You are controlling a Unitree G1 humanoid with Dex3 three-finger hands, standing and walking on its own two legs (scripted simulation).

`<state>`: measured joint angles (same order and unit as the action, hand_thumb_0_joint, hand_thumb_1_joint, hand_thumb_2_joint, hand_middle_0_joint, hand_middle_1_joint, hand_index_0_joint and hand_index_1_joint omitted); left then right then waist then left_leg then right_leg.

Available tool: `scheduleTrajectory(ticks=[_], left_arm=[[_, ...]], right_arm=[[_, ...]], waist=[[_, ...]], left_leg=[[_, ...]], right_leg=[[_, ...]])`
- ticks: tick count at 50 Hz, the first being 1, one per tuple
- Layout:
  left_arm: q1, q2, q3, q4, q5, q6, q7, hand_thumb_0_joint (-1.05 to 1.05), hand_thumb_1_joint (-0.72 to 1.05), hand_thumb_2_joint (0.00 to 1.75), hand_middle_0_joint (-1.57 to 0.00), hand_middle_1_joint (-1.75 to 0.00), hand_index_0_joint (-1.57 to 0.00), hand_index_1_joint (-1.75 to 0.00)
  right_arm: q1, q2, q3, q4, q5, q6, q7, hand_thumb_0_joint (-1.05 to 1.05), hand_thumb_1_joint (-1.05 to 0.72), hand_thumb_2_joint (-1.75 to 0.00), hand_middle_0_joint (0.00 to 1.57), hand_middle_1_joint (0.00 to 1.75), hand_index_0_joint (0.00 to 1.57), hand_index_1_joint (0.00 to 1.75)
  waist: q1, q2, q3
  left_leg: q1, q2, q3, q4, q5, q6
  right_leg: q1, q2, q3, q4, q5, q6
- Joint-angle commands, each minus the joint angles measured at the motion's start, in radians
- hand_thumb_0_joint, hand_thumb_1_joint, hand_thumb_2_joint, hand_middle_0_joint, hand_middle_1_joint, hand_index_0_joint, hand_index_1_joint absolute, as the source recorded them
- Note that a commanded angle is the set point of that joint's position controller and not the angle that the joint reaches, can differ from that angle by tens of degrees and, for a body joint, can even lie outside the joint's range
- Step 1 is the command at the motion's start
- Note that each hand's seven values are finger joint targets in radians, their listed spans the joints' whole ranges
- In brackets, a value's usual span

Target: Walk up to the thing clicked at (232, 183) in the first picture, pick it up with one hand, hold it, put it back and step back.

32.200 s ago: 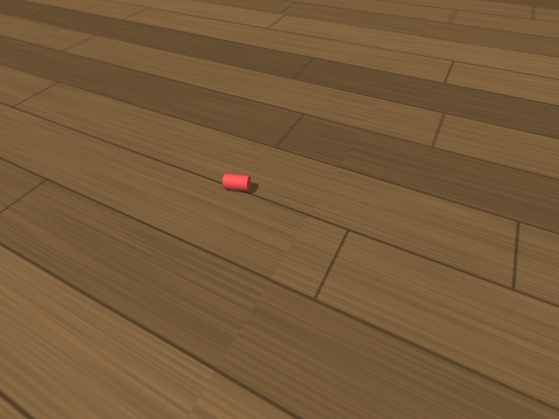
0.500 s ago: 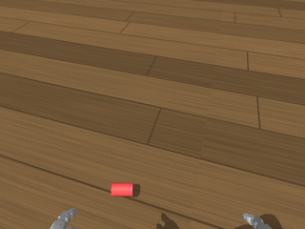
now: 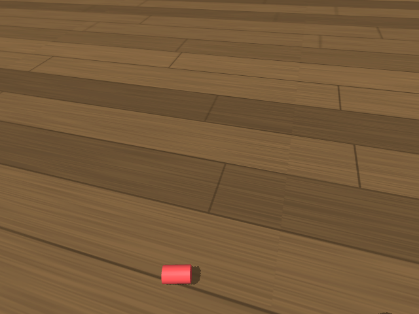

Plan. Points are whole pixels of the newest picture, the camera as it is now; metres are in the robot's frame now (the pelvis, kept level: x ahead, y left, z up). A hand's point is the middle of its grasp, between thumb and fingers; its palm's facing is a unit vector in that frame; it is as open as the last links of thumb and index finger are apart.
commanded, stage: stand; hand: left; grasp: from above
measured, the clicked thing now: (177, 274) +0.48 +0.21 -0.74
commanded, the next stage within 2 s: step back in 1.80 s
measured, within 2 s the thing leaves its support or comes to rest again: neither
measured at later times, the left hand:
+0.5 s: hand out of the picture +0.04 +0.23 -0.16, palm faces +0.03 -0.94 -0.33, open 7.3 cm
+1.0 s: hand out of the picture +0.08 +0.21 -0.16, palm faces +0.01 -0.95 -0.30, open 7.3 cm
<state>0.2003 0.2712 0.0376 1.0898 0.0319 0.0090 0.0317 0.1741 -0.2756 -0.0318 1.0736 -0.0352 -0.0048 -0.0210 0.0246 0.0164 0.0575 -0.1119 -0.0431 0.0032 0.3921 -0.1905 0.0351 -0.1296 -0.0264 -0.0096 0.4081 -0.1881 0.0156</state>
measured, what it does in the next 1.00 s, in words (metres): stands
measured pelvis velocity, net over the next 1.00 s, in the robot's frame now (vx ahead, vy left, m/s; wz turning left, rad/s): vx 0.02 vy -0.02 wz -0.01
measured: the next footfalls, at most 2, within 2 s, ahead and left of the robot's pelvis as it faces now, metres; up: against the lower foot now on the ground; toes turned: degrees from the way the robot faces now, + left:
none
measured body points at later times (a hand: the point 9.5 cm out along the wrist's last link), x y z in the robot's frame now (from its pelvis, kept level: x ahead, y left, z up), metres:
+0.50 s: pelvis +0.00 -0.01 +0.00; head -0.01 -0.02 +0.45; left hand +0.04 +0.27 -0.13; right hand +0.06 -0.30 -0.14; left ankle +0.02 +0.10 -0.74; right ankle +0.03 -0.13 -0.74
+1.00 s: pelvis +0.02 -0.02 +0.01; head +0.02 -0.02 +0.45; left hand +0.08 +0.26 -0.14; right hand +0.07 -0.29 -0.15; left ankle +0.02 +0.10 -0.74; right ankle +0.03 -0.13 -0.74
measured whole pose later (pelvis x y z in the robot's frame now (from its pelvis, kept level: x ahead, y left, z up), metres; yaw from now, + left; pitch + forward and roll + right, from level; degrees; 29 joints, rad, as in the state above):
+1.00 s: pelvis +0.02 -0.02 +0.01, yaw -1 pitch -3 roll +0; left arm 0.13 0.26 0.02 1.17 0.01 0.00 0.02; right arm 0.15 -0.28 0.00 1.15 -0.02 -0.01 -0.02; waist 0.01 0.02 0.05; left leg -0.08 -0.01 0.00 0.32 -0.18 0.01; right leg -0.10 0.01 -0.01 0.32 -0.17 -0.01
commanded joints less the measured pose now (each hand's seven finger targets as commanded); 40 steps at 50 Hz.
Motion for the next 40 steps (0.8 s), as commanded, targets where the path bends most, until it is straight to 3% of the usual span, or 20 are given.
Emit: scheduleTrajectory(ticks=[1, 4, 12, 17, 26, 30, 33, 37, 39, 40], left_arm=[[-0.058, 0.188, 0.032, -0.041, 0.001, -0.026, 0.009, 0.0, 0.9, 0.9, -0.2, -0.3, -0.2, -0.3], [-0.048, 0.19, 0.03, -0.022, 0.002, -0.025, 0.009, 0.0, 0.9, 0.9, -0.2, -0.3, -0.2, -0.3], [-0.075, 0.21, 0.029, 0.002, -0.005, -0.029, 0.005, 0.0, 0.9, 0.9, -0.2, -0.3, -0.2, -0.3], [-0.068, 0.207, 0.025, 0.014, -0.006, -0.025, 0.001, 0.0, 0.9, 0.9, -0.2, -0.3, -0.2, -0.3], [-0.071, 0.202, 0.018, 0.028, -0.012, -0.026, -0.003, 0.0, 0.9, 0.9, -0.2, -0.3, -0.2, -0.3], [-0.085, 0.204, 0.019, 0.026, -0.012, -0.034, -0.003, 0.0, 0.9, 0.9, -0.2, -0.3, -0.2, -0.3], [-0.089, 0.201, 0.018, 0.031, -0.013, -0.035, -0.003, 0.0, 0.9, 0.9, -0.2, -0.3, -0.2, -0.3], [-0.091, 0.178, 0.012, 0.036, -0.018, -0.03, -0.003, 0.0, 0.9, 0.9, -0.2, -0.3, -0.2, -0.3], [-0.091, 0.175, 0.012, 0.043, -0.019, -0.026, -0.004, 0.0, 0.9, 0.9, -0.2, -0.3, -0.2, -0.3], [-0.087, 0.177, 0.012, 0.039, -0.017, -0.027, -0.004, 0.0, 0.9, 0.9, -0.2, -0.3, -0.2, -0.3]], right_arm=[[-0.039, -0.198, -0.038, -0.042, 0.006, -0.021, -0.012, 0.0, -0.9, -0.9, 0.2, 0.3, 0.2, 0.3], [-0.058, -0.194, -0.035, -0.034, 0.005, -0.016, -0.009, 0.0, -0.9, -0.9, 0.2, 0.3, 0.2, 0.3], [-0.054, -0.204, -0.027, -0.01, 0.007, -0.019, -0.008, 0.0, -0.9, -0.9, 0.2, 0.3, 0.2, 0.3], [-0.066, -0.214, -0.025, -0.005, 0.01, -0.016, -0.005, 0.0, -0.9, -0.9, 0.2, 0.3, 0.2, 0.3], [-0.057, -0.201, -0.012, 0.01, 0.013, -0.015, -0.001, 0.0, -0.9, -0.9, 0.2, 0.3, 0.2, 0.3], [-0.06, -0.209, -0.012, 0.011, 0.014, -0.021, -0.002, 0.0, -0.9, -0.9, 0.2, 0.3, 0.2, 0.3], [-0.058, -0.205, -0.008, 0.018, 0.017, -0.021, -0.003, 0.0, -0.9, -0.9, 0.2, 0.3, 0.2, 0.3], [-0.044, -0.184, 0.001, 0.031, 0.017, -0.017, -0.006, 0.0, -0.9, -0.9, 0.2, 0.3, 0.2, 0.3], [-0.04, -0.169, 0.006, 0.037, 0.018, -0.016, -0.006, 0.0, -0.9, -0.9, 0.2, 0.3, 0.2, 0.3], [-0.042, -0.188, 0.002, 0.036, 0.016, -0.017, -0.007, 0.0, -0.9, -0.9, 0.2, 0.3, 0.2, 0.3]], waist=[[-0.015, -0.02, -0.005], [-0.004, -0.028, 0.023], [-0.014, -0.018, 0.004], [-0.012, -0.001, 0.016], [-0.013, -0.016, 0.013], [-0.019, -0.026, -0.048], [-0.021, -0.028, -0.048], [-0.024, -0.016, -0.041], [-0.022, -0.026, -0.019], [-0.02, -0.01, -0.036]], left_leg=[[-0.037, 0.129, -0.145, -0.134, -0.045, -0.005], [-0.065, 0.128, -0.148, -0.147, -0.112, -0.006], [-0.064, 0.138, -0.146, -0.155, -0.079, -0.004], [-0.07, 0.142, -0.147, -0.158, -0.124, -0.003], [-0.049, 0.132, -0.128, -0.143, -0.08, -0.005], [0.002, 0.143, -0.12, -0.116, 0.047, -0.002], [0.014, 0.145, -0.113, -0.116, 0.087, -0.005], [-0.006, 0.146, -0.108, -0.127, 0.08, -0.005], [-0.02, 0.143, -0.108, -0.141, 0.049, -0.008], [0.0, 0.145, -0.106, -0.131, 0.07, -0.008]], right_leg=[[-0.007, -0.076, 0.093, -0.104, 0.004, -0.023], [-0.024, -0.071, 0.09, -0.119, -0.065, -0.019], [0.005, -0.082, 0.101, -0.125, -0.019, -0.024], [-0.02, -0.079, 0.103, -0.136, -0.067, -0.03], [-0.033, -0.081, 0.115, -0.158, -0.085, -0.033], [0.005, -0.093, 0.118, -0.154, 0.025, -0.034], [0.016, -0.093, 0.113, -0.148, 0.084, -0.033], [0.036, -0.091, 0.11, -0.146, 0.101, -0.035], [0.023, -0.083, 0.105, -0.148, 0.057, -0.034], [0.029, -0.086, 0.11, -0.149, 0.087, -0.034]])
